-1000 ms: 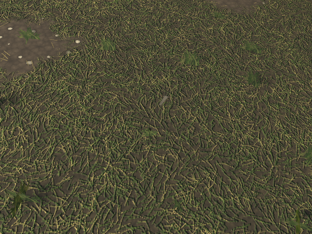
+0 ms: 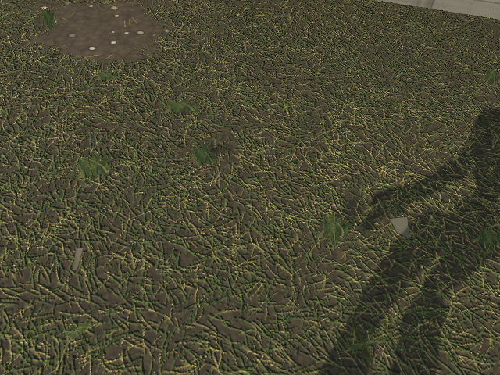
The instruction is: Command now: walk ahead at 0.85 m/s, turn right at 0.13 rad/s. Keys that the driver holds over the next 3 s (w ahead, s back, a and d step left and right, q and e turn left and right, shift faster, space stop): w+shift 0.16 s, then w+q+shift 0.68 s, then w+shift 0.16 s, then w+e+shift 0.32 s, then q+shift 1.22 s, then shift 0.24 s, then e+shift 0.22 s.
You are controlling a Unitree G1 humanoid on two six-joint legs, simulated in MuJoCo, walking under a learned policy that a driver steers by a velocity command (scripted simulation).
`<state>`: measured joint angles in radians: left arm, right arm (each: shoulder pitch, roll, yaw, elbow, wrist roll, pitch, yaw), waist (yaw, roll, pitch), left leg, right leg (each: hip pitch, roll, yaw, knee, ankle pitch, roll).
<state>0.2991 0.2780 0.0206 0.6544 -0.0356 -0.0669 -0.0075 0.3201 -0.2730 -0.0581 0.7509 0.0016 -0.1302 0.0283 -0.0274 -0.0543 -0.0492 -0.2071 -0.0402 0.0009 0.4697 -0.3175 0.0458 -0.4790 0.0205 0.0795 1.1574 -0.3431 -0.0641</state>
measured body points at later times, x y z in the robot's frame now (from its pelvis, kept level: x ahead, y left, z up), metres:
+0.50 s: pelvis +0.39 -0.03 -0.01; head +0.41 -0.02 +0.44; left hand +0.46 +0.26 -0.11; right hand +0.51 -0.30 -0.12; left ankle +0.28 +0.09 -0.63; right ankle +0.43 -0.16 -0.74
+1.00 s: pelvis +0.78 +0.15 -0.01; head +0.79 +0.18 +0.44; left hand +0.85 +0.47 -0.07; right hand +0.94 -0.07 -0.12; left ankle +0.77 +0.17 -0.74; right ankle +0.94 +0.00 -0.64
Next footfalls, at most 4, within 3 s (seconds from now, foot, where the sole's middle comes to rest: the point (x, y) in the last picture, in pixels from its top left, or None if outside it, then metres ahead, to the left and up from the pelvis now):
0.34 right None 0.47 -0.16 -0.77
0.80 left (177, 284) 0.80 0.19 -0.77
1.30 right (146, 168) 1.28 0.34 -0.77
1.72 left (85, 127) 1.50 0.61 -0.77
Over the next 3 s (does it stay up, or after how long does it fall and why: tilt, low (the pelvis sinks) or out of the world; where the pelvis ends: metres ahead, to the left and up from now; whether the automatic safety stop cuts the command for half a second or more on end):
stays up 1.50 0.51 0.00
